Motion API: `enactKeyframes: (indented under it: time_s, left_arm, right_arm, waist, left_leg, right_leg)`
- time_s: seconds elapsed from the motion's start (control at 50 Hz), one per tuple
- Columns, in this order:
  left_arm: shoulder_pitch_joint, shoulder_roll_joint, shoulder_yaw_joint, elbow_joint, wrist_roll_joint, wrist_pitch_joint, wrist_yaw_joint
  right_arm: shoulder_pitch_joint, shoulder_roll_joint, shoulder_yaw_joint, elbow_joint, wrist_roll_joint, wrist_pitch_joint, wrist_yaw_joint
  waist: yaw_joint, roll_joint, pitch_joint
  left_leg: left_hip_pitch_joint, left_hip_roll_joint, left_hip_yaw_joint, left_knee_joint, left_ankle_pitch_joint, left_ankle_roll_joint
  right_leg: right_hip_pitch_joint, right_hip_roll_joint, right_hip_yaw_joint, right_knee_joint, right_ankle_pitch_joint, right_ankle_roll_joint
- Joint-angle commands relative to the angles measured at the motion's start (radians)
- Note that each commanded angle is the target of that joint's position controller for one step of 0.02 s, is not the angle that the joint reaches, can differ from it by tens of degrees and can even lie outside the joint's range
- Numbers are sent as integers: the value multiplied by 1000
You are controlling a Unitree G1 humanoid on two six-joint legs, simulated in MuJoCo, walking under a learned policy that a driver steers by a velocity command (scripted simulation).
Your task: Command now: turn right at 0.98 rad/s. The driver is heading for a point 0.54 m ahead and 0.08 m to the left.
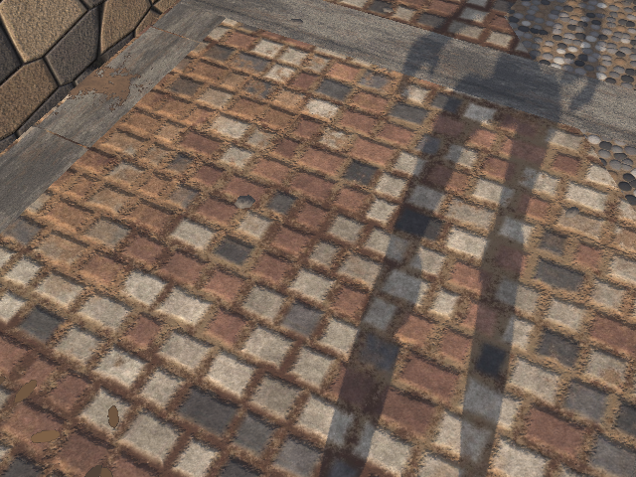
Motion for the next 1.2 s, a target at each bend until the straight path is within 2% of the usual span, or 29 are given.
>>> enactKeyframes:
  time_s: [0.02,0.04,0.06,0.08,0.1,0.14,0.18,0.22,0.32,0.36,0.4,0.48,0.52,0.54,0.56,0.58,0.6,0.64,0.68,0.76,0.88,0.94,0.96,0.98,1.0,1.02,1.04,1.1,1.2]
  left_arm:
    - [73,108,54,-52,0,2,-4]
    - [156,174,82,-25,2,-2,10]
    - [184,331,115,-46,-1,-11,30]
    - [149,309,103,-82,48,-49,17]
    - [121,264,90,-69,51,-74,8]
    - [20,194,67,-64,9,-80,26]
    - [-39,157,43,-80,17,-70,43]
    - [-38,139,29,-68,29,-72,50]
    - [-51,46,-17,-5,56,-84,41]
    - [-45,84,-8,23,65,-88,30]
    - [-45,141,11,39,55,-81,30]
    - [-61,139,22,52,27,-66,50]
    - [-75,127,26,57,14,-61,59]
    - [-54,107,28,59,17,-66,62]
    - [-78,71,22,13,55,-76,60]
    - [-212,57,14,-24,62,-85,61]
    - [-193,61,18,-18,48,-90,56]
    - [-158,60,23,12,30,-88,52]
    - [-159,52,25,19,32,-91,51]
    - [-154,33,20,38,21,-104,40]
    - [-128,71,34,57,13,-124,23]
    - [-52,97,53,87,9,-139,17]
    - [-28,128,65,95,14,-139,21]
    - [-60,181,69,72,29,-130,29]
    - [-78,190,67,66,74,-128,24]
    - [-109,150,59,49,68,-132,27]
    - [-145,97,44,41,56,-129,37]
    - [-123,83,29,49,35,-112,62]
    - [-18,134,40,88,38,-98,49]
  right_arm:
    - [-30,-162,-55,-53,29,-22,10]
    - [32,-114,-45,-30,19,-23,17]
    - [34,-54,-24,-85,-37,-22,22]
    - [-86,-82,-27,-128,-44,-25,6]
    - [-129,-122,-37,-135,-19,-23,-5]
    - [-87,-136,-44,-105,-16,-22,-24]
    - [-32,-138,-45,-75,-23,-18,-20]
    - [6,-115,-36,-51,-11,-13,-14]
    - [14,-45,6,-33,-1,1,8]
    - [-3,-87,0,-50,9,5,12]
    - [-18,-135,-12,-76,19,6,12]
    - [43,-106,-9,-87,25,2,23]
    - [96,-100,-11,-79,22,0,29]
    - [117,-147,-26,-82,15,-2,23]
    - [138,-266,-58,-96,14,-8,10]
    - [217,-255,-57,-93,-9,-15,13]
    - [223,-234,-50,-93,-24,-27,12]
    - [116,-202,-48,-112,11,-26,-2]
    - [70,-179,-41,-131,29,-2,-23]
    - [85,-199,-54,-146,22,25,-40]
    - [38,-214,-65,-182,23,42,-32]
    - [-19,-199,-59,-203,37,46,-30]
    - [2,-165,-48,-207,34,46,-31]
    - [111,-93,-28,-189,11,47,-23]
    - [114,-161,-49,-217,16,39,-21]
    - [116,-236,-69,-203,14,34,-18]
    - [106,-259,-79,-182,19,39,-16]
    - [86,-175,-54,-177,16,50,-11]
    - [-1,-109,-16,-218,5,34,-9]
  waist:
    - [51,133,-180]
    - [72,-13,-183]
    - [25,-369,-164]
    - [96,-284,-271]
    - [92,-182,-236]
    - [28,-103,-175]
    - [-3,-114,-203]
    - [-3,-103,-230]
    - [24,-131,-201]
    - [46,-145,-142]
    - [58,-142,-85]
    - [34,-104,-101]
    - [0,-83,-121]
    - [3,9,-135]
    - [35,263,-150]
    - [-68,321,-170]
    - [-59,205,-204]
    - [-3,91,-172]
    - [13,104,-182]
    - [3,129,-201]
    - [0,209,-186]
    - [41,219,-184]
    - [33,167,-207]
    - [-37,-86,-238]
    - [-53,-237,-158]
    - [-51,-186,-128]
    - [-44,-126,-100]
    - [-7,-91,-84]
    - [56,-124,-151]
  left_leg:
    - [89,217,-85,49,262,115]
    - [-66,142,-21,241,108,37]
    - [-447,-9,17,585,-443,-69]
    - [-527,-79,-228,752,-468,-73]
    - [-541,-64,-277,792,-378,-46]
    - [-544,-39,-300,729,-207,-22]
    - [-429,-61,-277,729,-122,-40]
    - [-380,-70,-258,683,-80,-58]
    - [-177,-10,-240,379,-28,-62]
    - [-138,-23,-219,335,-66,-47]
    - [-196,-41,-201,333,-149,-30]
    - [-217,-47,-178,266,-175,3]
    - [-124,-68,-168,95,-1,39]
    - [-42,-29,-283,8,246,82]
    - [98,166,-612,-18,618,215]
    - [209,270,-812,-88,711,381]
    - [245,257,-766,-88,646,381]
    - [228,152,-631,-59,571,279]
    - [188,94,-587,-61,551,244]
    - [181,56,-616,-51,473,231]
    - [75,25,-749,-33,357,204]
    - [26,-28,-785,19,254,153]
    - [-48,-74,-750,92,70,112]
    - [-166,-204,-582,323,-312,60]
    - [-351,-237,-477,509,-439,16]
    - [-375,-144,-439,653,-377,-17]
    - [-380,-112,-413,703,-291,-33]
    - [-404,-87,-333,790,-171,-70]
    - [-374,-65,-292,567,-216,-86]
  right_leg:
    - [177,56,-46,-242,110,-79]
    - [357,35,63,-349,320,-136]
    - [543,-227,475,-321,794,-282]
    - [461,-293,625,-373,685,-428]
    - [437,-244,529,-405,556,-395]
    - [380,-165,417,-399,445,-297]
    - [297,-127,344,-383,555,-281]
    - [300,-112,297,-375,593,-279]
    - [231,-92,205,-396,439,-263]
    - [185,-113,217,-414,340,-279]
    - [203,-151,251,-404,327,-298]
    - [303,-200,257,-320,517,-294]
    - [290,-162,189,-245,499,-233]
    - [232,-85,115,-126,354,-160]
    - [4,83,-23,113,76,-44]
    - [-216,209,59,318,-364,-5]
    - [-256,172,141,435,-368,-8]
    - [-286,136,158,415,-220,-3]
    - [-223,138,147,335,-121,20]
    - [-155,176,145,114,-44,43]
    - [13,201,167,-131,-8,29]
    - [178,177,151,-391,145,2]
    - [300,78,207,-449,216,-32]
    - [405,-147,422,-455,317,-123]
    - [322,-280,629,-492,353,-266]
    - [285,-302,587,-496,304,-307]
    - [252,-230,451,-486,227,-276]
    - [251,-129,262,-478,275,-257]
    - [400,-164,199,-442,498,-312]
Next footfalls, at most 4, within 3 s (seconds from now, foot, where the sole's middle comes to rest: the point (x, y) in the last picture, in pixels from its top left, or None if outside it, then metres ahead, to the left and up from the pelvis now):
0.04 right None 0.05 -0.13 -0.77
0.54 left None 0.08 0.09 -0.77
0.96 right None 0.17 -0.12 -0.77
1.38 left None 0.03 0.12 -0.77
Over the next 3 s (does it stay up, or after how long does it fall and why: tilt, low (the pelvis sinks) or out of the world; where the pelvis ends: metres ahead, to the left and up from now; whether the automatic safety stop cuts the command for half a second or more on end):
stays up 0.74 -0.05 0.00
